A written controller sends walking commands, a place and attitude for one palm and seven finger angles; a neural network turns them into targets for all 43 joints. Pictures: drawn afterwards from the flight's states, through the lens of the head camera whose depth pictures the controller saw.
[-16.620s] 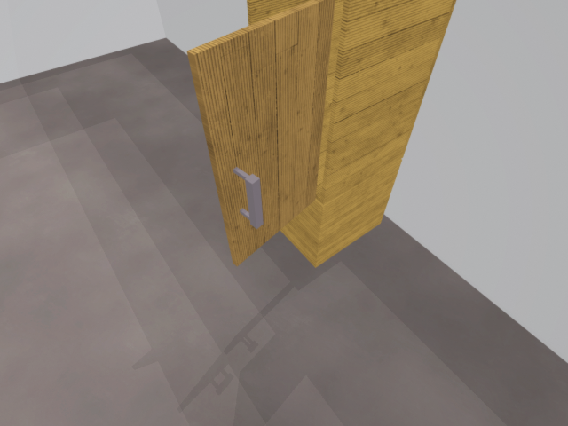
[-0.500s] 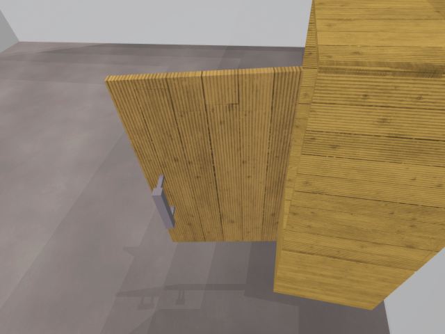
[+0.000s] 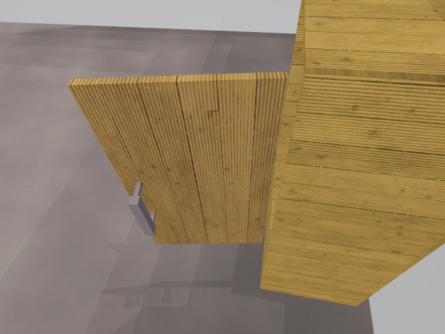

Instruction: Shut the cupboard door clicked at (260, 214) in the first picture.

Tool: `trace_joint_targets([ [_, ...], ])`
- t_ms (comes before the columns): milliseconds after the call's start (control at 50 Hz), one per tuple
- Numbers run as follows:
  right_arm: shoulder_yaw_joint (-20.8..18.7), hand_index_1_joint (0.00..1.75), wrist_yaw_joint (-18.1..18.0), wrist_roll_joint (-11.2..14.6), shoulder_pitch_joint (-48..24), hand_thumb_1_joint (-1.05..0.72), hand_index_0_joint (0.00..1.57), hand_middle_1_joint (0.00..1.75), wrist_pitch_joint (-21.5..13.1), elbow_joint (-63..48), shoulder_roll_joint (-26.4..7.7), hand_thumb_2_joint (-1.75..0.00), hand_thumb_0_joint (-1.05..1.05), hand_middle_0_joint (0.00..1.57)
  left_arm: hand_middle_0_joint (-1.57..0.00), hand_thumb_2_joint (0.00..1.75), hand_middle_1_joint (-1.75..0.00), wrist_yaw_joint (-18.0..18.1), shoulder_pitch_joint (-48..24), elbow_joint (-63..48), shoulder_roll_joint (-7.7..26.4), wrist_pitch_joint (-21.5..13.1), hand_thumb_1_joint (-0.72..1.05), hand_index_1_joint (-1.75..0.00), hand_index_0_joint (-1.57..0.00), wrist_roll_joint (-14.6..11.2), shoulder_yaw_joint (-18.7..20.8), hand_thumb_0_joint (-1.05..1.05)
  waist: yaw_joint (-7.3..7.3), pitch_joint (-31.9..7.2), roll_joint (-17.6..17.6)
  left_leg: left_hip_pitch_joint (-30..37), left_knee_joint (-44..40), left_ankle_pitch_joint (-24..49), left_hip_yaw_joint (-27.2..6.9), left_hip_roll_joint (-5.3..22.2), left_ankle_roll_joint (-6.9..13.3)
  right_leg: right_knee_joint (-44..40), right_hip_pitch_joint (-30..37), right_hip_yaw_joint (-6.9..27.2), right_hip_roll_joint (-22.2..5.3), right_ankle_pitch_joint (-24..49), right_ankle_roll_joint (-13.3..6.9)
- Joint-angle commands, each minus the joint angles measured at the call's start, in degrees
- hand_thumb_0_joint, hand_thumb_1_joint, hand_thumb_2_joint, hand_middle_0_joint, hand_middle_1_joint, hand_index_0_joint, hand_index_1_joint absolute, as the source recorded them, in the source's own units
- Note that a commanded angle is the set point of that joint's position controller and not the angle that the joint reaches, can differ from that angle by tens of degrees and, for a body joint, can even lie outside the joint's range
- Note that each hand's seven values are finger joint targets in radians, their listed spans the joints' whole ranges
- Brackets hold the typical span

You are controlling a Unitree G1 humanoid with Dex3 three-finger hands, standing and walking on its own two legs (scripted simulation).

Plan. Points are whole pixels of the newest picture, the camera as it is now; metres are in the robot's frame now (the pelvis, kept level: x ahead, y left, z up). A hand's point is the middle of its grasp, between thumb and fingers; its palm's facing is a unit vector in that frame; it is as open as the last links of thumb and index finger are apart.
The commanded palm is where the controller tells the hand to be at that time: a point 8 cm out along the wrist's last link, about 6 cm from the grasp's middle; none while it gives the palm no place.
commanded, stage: look again from close up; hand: left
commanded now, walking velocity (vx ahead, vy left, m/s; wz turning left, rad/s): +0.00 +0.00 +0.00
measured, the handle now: (145, 209) +0.40 +0.22 -0.08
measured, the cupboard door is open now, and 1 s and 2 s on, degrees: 100 100 100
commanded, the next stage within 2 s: shuffle to correct the standing spot in 0.12 s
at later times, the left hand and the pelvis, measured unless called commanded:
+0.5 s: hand out of the picture +0.02 +0.16 -0.17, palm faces +0.03 -0.97 -0.25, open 7.4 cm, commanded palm none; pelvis +0.00 -0.02 -0.01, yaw +1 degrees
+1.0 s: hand out of the picture -0.03 +0.16 -0.18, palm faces +0.03 -0.98 -0.20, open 7.4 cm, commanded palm none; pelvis +0.00 +0.00 -0.01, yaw +1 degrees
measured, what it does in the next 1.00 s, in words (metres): stands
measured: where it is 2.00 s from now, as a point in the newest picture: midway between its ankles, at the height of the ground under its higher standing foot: outside the picture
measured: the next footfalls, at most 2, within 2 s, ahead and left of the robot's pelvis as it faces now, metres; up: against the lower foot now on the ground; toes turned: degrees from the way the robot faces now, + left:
none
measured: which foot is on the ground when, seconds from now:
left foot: down 0.00-1.00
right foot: down 0.00-1.00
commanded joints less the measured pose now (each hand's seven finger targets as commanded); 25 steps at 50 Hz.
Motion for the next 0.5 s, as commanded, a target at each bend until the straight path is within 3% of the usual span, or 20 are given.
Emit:
trace_joint_targets([
  [0,-0.9,0.30,-0.3,0.1,3.9,-0.90,0.20,0.30,-1.0,-1.3,-4.6,-0.90,0.00,0.20,-0.20,0.90,-0.30,0.2,4.1,-1.3,6.4,-0.8,0.90,-0.30,-0.20,0.1,1.5,0.00,0.69,-0.9,-2.9,-2.9,-4.1,10.8,-5.6,6.5,0.7,-3.9,4.0,5.2,-5.6,15.0,-2.4],
  [200,-1.1,0.30,-0.5,0.0,3.4,-0.90,0.20,0.30,-0.7,-1.1,-4.1,-0.90,0.00,0.20,-0.20,0.90,-0.30,0.3,4.7,-1.3,6.5,-1.1,0.90,-0.30,-0.20,0.1,1.6,0.00,0.50,-0.6,-3.6,-1.6,-3.4,10.4,-4.8,6.4,0.1,-5.0,4.3,5.7,-5.8,18.6,-2.7],
  [280,-1.6,0.30,-0.7,0.3,2.5,-0.90,0.20,0.30,-0.3,-2.2,-4.3,-0.90,0.00,0.20,-0.20,0.90,-0.30,0.7,4.6,-2.5,7.4,-0.7,0.90,-0.30,-0.20,0.1,2.2,0.00,0.76,-1.6,-1.8,-1.0,-2.3,16.9,-4.7,6.9,-0.2,-2.9,4.4,6.6,-6.9,26.4,-2.9],
  [340,-2.4,0.30,-0.8,0.3,2.1,-0.90,0.20,0.30,0.7,-3.7,-5.1,-0.90,0.00,0.20,-0.20,0.90,-0.30,1.0,5.2,-3.3,8.5,-0.3,0.90,-0.30,-0.20,0.2,3.0,0.00,0.86,-4.0,-2.4,-1.1,0.9,17.4,-3.9,6.7,-0.7,-1.0,5.2,8.0,-8.0,29.8,-3.7],
  [400,-3.1,0.30,-0.8,0.2,1.4,-0.90,0.20,0.30,1.6,-5.5,-5.3,-0.90,0.00,0.20,-0.20,0.90,-0.30,1.1,5.2,-4.5,9.7,0.3,0.90,-0.30,-0.20,0.5,3.8,0.00,0.96,-4.6,-5.2,-3.0,5.0,13.6,-2.8,5.6,-1.2,-1.3,4.6,10.3,-10.2,29.9,-5.0],
  [480,-3.8,0.30,-0.4,0.2,1.0,-0.90,0.20,0.30,2.7,-7.0,-4.7,-0.90,0.00,0.20,-0.20,0.90,-0.30,1.0,3.6,-6.1,11.7,1.1,0.90,-0.30,-0.20,0.7,4.6,0.00,0.86,-2.3,-10.5,-6.5,10.4,-1.8,-2.1,2.6,-1.9,-6.3,0.6,15.9,-15.7,23.9,-9.3],
])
